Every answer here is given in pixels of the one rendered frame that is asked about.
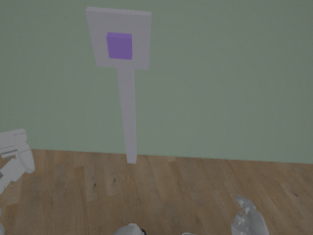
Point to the left robot thigh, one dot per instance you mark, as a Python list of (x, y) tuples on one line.
[(128, 230)]

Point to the button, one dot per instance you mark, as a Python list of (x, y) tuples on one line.
[(120, 45)]

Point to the robot left hand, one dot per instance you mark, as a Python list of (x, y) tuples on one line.
[(13, 144)]

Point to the panel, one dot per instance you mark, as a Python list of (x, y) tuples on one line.
[(138, 24)]

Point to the robot right hand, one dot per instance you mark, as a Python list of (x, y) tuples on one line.
[(252, 223)]

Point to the robot left shin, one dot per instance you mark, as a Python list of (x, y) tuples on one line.
[(133, 224)]

